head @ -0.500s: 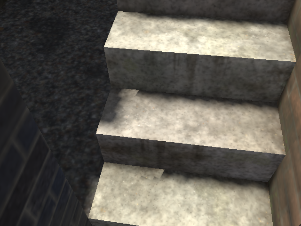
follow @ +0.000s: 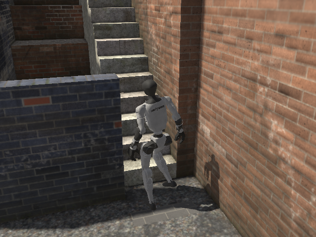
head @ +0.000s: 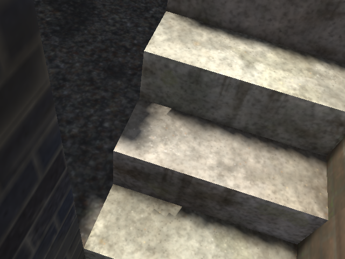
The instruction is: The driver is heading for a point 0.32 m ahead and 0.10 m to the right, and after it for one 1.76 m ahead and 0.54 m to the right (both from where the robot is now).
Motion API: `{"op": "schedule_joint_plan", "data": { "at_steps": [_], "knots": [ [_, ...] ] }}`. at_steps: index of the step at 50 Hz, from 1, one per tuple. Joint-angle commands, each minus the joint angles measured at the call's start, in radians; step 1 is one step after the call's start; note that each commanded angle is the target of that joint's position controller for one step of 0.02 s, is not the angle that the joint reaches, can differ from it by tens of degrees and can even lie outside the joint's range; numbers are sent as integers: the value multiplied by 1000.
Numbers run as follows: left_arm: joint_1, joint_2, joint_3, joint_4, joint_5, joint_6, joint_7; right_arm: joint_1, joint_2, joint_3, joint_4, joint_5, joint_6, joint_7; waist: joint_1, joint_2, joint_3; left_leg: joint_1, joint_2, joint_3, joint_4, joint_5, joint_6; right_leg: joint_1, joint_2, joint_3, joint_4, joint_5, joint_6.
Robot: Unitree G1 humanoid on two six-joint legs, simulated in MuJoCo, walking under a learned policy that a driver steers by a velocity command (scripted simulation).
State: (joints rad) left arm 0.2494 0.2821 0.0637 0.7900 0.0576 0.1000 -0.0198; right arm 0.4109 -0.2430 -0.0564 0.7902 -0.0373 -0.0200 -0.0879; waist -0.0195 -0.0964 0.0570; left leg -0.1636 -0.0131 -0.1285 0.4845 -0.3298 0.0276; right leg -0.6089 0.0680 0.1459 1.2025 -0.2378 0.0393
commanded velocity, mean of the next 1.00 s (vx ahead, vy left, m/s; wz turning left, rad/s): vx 0.23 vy -0.10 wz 0.03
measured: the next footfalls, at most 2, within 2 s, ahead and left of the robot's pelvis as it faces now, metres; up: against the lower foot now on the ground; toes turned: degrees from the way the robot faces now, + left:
right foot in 0.24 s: +0.09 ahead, -0.22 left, +0.00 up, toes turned +0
left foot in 0.92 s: +0.14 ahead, +0.03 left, +0.00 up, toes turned -2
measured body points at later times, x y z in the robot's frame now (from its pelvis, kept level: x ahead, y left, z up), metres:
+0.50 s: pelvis +0.05 -0.13 +0.01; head +0.07 -0.17 +0.45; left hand +0.11 +0.08 -0.12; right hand +0.13 -0.37 -0.14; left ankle -0.02 -0.02 -0.67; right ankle +0.05 -0.22 -0.74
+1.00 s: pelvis +0.11 -0.06 +0.00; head +0.12 -0.05 +0.45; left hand +0.18 +0.16 -0.14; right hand +0.21 -0.28 -0.12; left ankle +0.10 +0.03 -0.74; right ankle +0.05 -0.21 -0.74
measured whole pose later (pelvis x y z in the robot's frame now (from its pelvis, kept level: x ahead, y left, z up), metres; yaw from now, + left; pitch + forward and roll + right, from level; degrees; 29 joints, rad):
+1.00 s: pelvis +0.11 -0.06 +0.00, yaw -2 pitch +1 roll +1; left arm 0.33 0.13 0.04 0.78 0.00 -0.03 0.03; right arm 0.28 -0.13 -0.03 0.73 -0.03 -0.03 -0.03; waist 0.02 -0.02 0.01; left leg -0.18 -0.04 0.06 0.39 -0.22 0.04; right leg -0.15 -0.06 0.05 0.46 -0.29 -0.01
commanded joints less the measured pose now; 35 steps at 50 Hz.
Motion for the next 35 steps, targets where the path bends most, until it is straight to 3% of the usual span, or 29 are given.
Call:
{"op": "schedule_joint_plan", "data": {
  "at_steps": [1,3,5,7,8,9,10,11,12,13,14,15,16,17,19,21,22,24,25,26,27,29,31,35],
  "knots": [
    [-61,38,16,-102,-4,-13,-1,96,-201,-60,-19,-7,-4,-14,-39,279,-19,156,275,-192,-58,731,152,-161,6,20,20,-46,4],
    [-71,33,17,-95,-16,-10,13,66,-186,-58,-26,0,-7,-21,-39,278,-14,145,311,-202,-69,760,188,-144,-9,6,9,-61,21],
    [-97,23,13,-117,-18,-10,14,59,-210,-68,-18,-6,-6,-28,-38,284,-6,148,322,-198,-74,735,182,-127,-45,-10,-76,-76,21],
    [-123,13,10,-140,-41,-17,10,32,-227,-74,-22,-4,-3,-24,-42,297,-5,147,323,-190,-87,698,166,-65,-90,-54,-232,-91,10],
    [-127,-7,0,-145,-51,-21,10,-4,-209,-72,-40,-4,4,-23,-53,328,-52,138,303,-153,-85,701,148,40,-97,-81,-320,-108,0],
    [-53,-13,5,-126,-67,-27,22,-73,-187,-64,-62,2,7,-29,-18,379,-62,24,254,-79,-71,762,115,231,-83,-119,-431,-71,-18],
    [-2,13,17,-105,-75,-35,33,-85,-181,-62,-69,5,7,-27,-7,367,-72,-23,217,-62,-42,814,92,361,-56,-149,-572,-7,-36],
    [217,10,26,-26,-84,-54,40,-105,-197,-72,-73,16,8,-9,70,391,-89,-74,141,-14,72,653,63,542,-28,-181,-808,265,-15],
    [275,63,43,17,-49,-83,50,-68,-137,-57,-71,23,-5,7,77,151,-103,-151,46,37,284,405,46,662,-1,-228,-900,342,-2],
    [249,124,26,-5,-31,-121,43,47,-2,-29,-105,16,-3,21,-1,-230,-137,-337,-87,51,625,-382,-11,748,-313,90,-816,1019,-77],
    [323,96,16,31,-62,-134,41,185,16,-27,-45,44,15,15,-12,-211,-273,-231,-87,-90,773,-394,-24,649,-434,148,-791,1211,-199],
    [238,59,9,17,-62,-131,56,156,-32,-36,-40,25,27,17,-32,-108,-202,-222,-56,-65,828,-340,-28,529,-395,130,-852,787,-233],
    [87,-3,-12,-20,-49,-123,67,41,-53,-38,-66,8,39,25,-49,-63,-112,-264,-8,-5,805,-277,-29,447,-337,104,-895,455,-219],
    [11,-31,-25,-49,-47,-124,75,-20,-82,-45,-85,13,49,37,-43,-78,-92,-263,5,61,790,-208,-33,429,-292,73,-927,316,-217],
    [10,-60,-39,-52,-45,-125,87,-77,-63,-39,-100,20,68,40,-27,-106,-46,-207,19,90,714,-120,-37,392,-266,44,-969,388,-221],
    [104,-50,-35,-15,-49,-137,95,-88,-29,-31,-105,21,69,42,-14,-45,-41,-202,12,95,601,-118,-27,463,-266,54,-958,444,-223],
    [166,-68,-38,14,-54,-144,110,-51,-11,-26,-90,22,69,37,-17,-7,-76,-175,-4,74,570,-120,-29,510,-321,93,-928,577,-216],
    [179,-69,-38,23,-57,-154,118,-62,11,-20,-92,23,75,34,-27,-6,-71,-164,1,66,452,-126,-27,533,-323,95,-921,568,-196],
    [169,-81,-40,26,-56,-162,117,-78,7,-21,-91,23,80,32,-28,-20,-70,-155,2,64,401,-120,-19,535,-316,103,-928,510,-187],
    [225,-16,-6,-7,-43,-174,120,-55,-56,-44,-47,28,97,35,48,64,-59,-291,-41,47,423,-88,-13,647,-432,305,-979,321,-144],
    [237,-2,5,11,-47,-178,122,-73,-43,-46,-57,27,102,38,37,64,-36,-341,-20,1,421,-61,-9,667,-454,339,-1013,179,-138],
    [207,-38,-1,12,-47,-183,121,-116,-5,-36,-70,26,93,49,32,6,11,-326,-15,-1,370,-20,-12,610,-412,278,-1065,69,-124],
    [172,-71,-11,3,-46,-178,123,-122,29,-26,-67,19,79,56,26,-33,6,-236,-20,42,328,8,-27,545,-357,179,-1064,117,-116],
    [158,-56,-8,-6,-47,-179,116,-124,44,-16,-88,22,76,58,31,-71,5,-176,-26,79,252,34,-45,496,-328,115,-1042,166,-94]
  ]
}}
Keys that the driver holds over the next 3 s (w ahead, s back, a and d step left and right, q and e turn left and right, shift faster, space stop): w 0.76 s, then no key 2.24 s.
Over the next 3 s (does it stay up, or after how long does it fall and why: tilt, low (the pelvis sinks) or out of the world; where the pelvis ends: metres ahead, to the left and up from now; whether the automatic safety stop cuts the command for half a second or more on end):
stays up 0.09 -0.04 0.00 its command is cut before an obstacle from the start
